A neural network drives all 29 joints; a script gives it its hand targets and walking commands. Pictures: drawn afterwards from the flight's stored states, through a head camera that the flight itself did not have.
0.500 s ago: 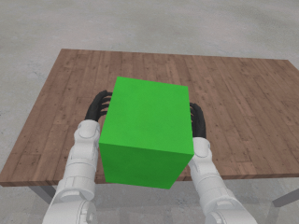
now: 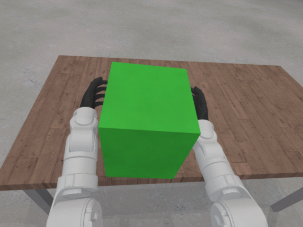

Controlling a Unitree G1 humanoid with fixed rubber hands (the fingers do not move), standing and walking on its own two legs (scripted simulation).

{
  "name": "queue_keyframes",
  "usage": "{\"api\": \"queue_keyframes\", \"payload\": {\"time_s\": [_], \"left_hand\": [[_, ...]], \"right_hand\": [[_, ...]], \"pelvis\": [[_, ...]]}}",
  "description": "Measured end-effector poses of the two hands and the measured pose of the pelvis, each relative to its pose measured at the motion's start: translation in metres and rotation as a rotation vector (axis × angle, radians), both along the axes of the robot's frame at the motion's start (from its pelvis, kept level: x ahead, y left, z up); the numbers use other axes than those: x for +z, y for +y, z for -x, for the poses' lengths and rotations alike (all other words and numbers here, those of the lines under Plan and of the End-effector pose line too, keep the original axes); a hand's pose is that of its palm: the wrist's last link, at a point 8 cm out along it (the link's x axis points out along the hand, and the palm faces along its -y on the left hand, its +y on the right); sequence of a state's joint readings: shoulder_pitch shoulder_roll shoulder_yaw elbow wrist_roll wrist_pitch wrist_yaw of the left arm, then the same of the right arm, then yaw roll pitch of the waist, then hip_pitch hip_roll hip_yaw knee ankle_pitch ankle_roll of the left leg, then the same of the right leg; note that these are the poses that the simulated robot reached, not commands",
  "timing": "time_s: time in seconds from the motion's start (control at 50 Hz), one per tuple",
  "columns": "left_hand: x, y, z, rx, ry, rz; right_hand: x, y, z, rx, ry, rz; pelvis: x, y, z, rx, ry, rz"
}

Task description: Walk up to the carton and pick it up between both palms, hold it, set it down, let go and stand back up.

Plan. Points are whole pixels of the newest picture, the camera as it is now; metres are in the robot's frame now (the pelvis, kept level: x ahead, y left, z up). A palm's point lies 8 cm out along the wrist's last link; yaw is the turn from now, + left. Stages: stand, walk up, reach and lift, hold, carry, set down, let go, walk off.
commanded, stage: reach and lift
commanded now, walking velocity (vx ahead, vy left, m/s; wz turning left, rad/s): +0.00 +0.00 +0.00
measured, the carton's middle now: (144, 124) +0.37 +0.00 +0.08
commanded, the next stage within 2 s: hold in 1.92 s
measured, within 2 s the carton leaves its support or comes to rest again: neither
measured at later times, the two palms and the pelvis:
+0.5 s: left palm (84, 102) +0.36 +0.15 +0.17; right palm (203, 106) +0.36 -0.14 +0.16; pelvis -0.01 -0.01 +0.00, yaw +0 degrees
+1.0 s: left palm (82, 94) +0.36 +0.15 +0.20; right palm (206, 96) +0.36 -0.14 +0.19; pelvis -0.01 -0.01 +0.00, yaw +0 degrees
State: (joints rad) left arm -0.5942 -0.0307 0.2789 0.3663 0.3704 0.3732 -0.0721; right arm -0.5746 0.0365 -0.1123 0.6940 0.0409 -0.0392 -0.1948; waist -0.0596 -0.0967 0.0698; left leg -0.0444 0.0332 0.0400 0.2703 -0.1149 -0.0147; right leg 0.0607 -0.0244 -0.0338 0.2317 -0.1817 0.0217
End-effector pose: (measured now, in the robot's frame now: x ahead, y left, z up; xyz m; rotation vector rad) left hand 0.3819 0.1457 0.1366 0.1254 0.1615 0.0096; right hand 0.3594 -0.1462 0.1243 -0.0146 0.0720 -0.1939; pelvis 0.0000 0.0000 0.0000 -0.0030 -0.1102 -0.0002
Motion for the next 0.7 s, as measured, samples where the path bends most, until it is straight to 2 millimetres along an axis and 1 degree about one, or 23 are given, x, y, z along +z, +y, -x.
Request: {"api": "queue_keyframes", "payload": {"time_s": [0.22,0.32,0.48,0.7], "left_hand": [[0.015,0.002,0.009,0.042,-0.018,0.003],[0.024,0.001,0.014,0.057,-0.026,0.010],[0.036,0.002,0.023,0.079,-0.024,0.013],[0.050,0.005,0.027,0.096,-0.026,0.023]], "right_hand": [[0.017,0.001,-0.003,0.040,-0.020,-0.014],[0.027,0.000,-0.002,0.053,-0.029,-0.013],[0.039,0.001,0.000,0.074,-0.026,-0.018],[0.055,0.004,-0.001,0.090,-0.029,-0.017]], "pelvis": [[0.000,-0.004,0.000,0.011,-0.008,0.000],[0.000,-0.006,0.001,0.010,-0.022,-0.002],[-0.001,-0.007,0.005,0.008,-0.035,-0.002],[-0.001,-0.009,0.009,0.010,-0.041,-0.003]]}}
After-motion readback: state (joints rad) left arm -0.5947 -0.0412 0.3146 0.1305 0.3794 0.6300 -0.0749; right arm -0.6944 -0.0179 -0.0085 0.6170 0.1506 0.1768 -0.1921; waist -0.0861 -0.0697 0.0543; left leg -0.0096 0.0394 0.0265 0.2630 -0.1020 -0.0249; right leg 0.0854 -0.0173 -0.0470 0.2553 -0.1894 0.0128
